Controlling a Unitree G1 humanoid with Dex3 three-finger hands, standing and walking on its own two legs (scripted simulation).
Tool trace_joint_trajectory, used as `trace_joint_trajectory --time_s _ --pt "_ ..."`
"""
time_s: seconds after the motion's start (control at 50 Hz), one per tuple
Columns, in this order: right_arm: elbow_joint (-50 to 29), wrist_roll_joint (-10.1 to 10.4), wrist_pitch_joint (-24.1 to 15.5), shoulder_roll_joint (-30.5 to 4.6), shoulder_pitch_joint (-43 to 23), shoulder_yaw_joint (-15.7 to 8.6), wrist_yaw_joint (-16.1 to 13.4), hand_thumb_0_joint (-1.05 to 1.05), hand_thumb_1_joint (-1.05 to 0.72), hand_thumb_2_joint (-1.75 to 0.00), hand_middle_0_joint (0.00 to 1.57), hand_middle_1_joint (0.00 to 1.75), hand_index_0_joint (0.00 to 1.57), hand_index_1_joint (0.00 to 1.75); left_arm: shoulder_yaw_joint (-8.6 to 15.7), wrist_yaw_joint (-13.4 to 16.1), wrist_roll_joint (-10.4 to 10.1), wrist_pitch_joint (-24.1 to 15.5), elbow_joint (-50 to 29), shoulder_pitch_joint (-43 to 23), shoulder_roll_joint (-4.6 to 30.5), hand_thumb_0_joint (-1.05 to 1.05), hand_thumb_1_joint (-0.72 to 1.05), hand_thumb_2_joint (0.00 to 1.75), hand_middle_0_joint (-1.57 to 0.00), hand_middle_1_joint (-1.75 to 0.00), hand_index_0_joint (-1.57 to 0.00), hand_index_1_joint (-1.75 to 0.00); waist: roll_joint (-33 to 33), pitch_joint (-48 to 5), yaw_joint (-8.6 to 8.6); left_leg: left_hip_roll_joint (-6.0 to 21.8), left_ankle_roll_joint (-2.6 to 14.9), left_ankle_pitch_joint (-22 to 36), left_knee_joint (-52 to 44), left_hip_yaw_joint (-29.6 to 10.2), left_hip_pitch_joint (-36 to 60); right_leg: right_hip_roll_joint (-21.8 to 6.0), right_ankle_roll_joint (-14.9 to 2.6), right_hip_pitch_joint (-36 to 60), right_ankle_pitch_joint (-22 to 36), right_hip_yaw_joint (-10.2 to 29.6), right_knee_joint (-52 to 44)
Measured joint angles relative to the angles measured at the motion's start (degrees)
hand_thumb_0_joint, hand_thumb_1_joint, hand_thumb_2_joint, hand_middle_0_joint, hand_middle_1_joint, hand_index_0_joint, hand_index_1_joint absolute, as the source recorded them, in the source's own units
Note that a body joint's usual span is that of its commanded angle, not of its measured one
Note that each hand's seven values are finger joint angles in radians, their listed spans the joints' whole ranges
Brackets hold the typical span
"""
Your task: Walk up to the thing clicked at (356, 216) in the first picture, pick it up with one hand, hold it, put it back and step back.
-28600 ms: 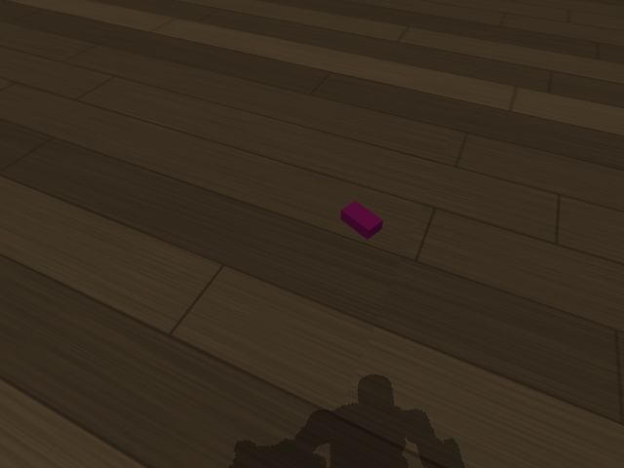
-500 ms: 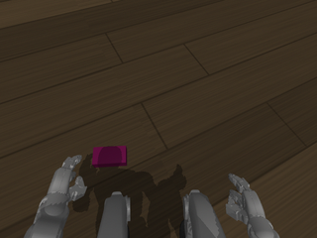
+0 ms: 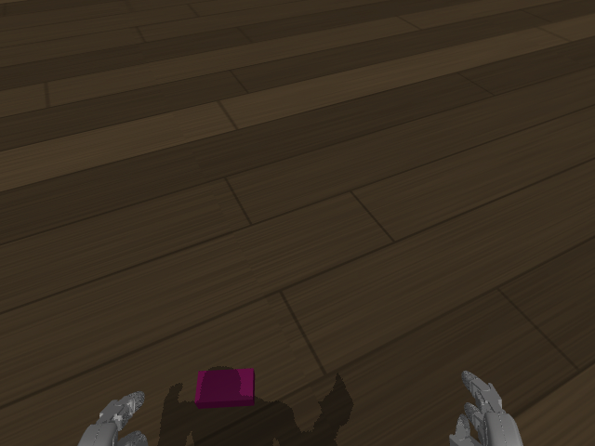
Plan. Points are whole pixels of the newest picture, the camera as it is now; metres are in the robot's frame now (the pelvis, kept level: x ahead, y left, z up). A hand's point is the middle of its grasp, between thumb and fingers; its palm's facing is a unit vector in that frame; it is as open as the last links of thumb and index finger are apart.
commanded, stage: home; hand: left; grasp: from above
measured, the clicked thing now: (226, 388) +0.46 +0.20 -0.68
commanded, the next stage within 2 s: stand in 1.96 s
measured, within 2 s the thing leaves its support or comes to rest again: neither
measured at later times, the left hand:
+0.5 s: hand out of the picture +0.16 +0.18 -0.04, palm faces +0.06 -0.98 -0.21, open 7.4 cm
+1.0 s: hand out of the picture +0.16 +0.18 -0.04, palm faces +0.05 -0.98 -0.21, open 7.4 cm
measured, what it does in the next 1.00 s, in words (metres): stands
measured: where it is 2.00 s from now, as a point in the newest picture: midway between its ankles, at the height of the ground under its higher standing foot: outside the picture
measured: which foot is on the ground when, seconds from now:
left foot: down 0.00-1.00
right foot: down 0.00-1.00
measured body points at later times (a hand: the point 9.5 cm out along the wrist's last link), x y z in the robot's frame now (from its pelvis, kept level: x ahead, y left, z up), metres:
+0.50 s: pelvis +0.00 +0.00 +0.00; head +0.03 +0.00 +0.45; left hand +0.16 +0.23 -0.03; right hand +0.17 -0.24 -0.06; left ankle +0.01 +0.14 -0.68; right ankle +0.00 -0.15 -0.68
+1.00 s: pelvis +0.00 +0.00 +0.00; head +0.02 +0.00 +0.45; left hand +0.16 +0.23 -0.03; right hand +0.17 -0.24 -0.06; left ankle +0.01 +0.14 -0.68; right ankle +0.00 -0.15 -0.68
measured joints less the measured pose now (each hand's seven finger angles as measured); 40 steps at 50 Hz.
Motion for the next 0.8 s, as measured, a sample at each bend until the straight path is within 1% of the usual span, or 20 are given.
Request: trace_joint_trajectory --time_s 0.12,0.26,0.4,0.58,0.8 --pt "0.0 -0.6 -1.5 0.0 -1.9 0.0 0.3 0.01 -0.90 -0.89 0.20 0.30 0.20 0.30 -0.2 -1.3 0.5 0.0 1.1 -0.1 0.0 0.01 0.90 0.90 -0.20 -0.30 -0.20 -0.30 -0.4 0.7 0.82 -0.4 0.01 0.3 -1.0 -0.2 1.7 -0.4 0.06 1.8 0.0 -0.3 -0.8" --pt "0.9 -1.0 -2.3 0.4 -2.7 0.2 0.5 0.01 -0.90 -0.89 0.20 0.30 0.20 0.30 -0.4 -1.5 1.0 -0.5 1.8 -0.9 -0.2 0.01 0.90 0.90 -0.20 -0.30 -0.20 -0.30 -0.9 1.6 1.30 -0.5 -0.08 0.2 -1.0 -0.3 2.2 -0.5 0.03 2.3 -0.2 -0.4 -0.7" --pt "2.0 -1.1 -2.2 0.7 -2.0 0.4 0.7 0.01 -0.90 -0.89 0.20 0.30 0.20 0.30 -0.5 -1.4 1.2 -0.9 1.8 -1.1 0.0 0.01 0.90 0.90 -0.20 -0.30 -0.20 -0.30 -0.8 1.9 1.14 -0.3 -0.13 0.0 -1.1 -0.2 2.6 -0.3 0.00 2.7 -0.2 -0.3 -0.9" --pt "2.8 -1.0 -1.9 0.5 -0.9 0.2 0.5 0.01 -0.90 -0.89 0.20 0.30 0.20 0.30 -0.4 -1.3 0.8 -0.9 1.9 -1.2 -0.1 0.01 0.90 0.90 -0.20 -0.30 -0.20 -0.30 -0.5 2.0 0.75 -0.2 -0.06 0.0 -1.2 0.0 2.6 -0.2 0.06 2.6 -0.2 -0.1 -0.9" --pt "2.7 -0.9 -2.0 0.4 -1.1 -0.3 0.5 0.01 -0.90 -0.89 0.20 0.30 0.20 0.30 -0.5 -1.4 1.0 -1.1 2.1 -1.1 0.0 0.01 0.90 0.90 -0.20 -0.30 -0.20 -0.30 -0.6 1.8 0.76 -0.1 -0.10 -0.1 -1.1 0.2 2.8 -0.1 0.03 2.6 -0.3 0.1 -0.9"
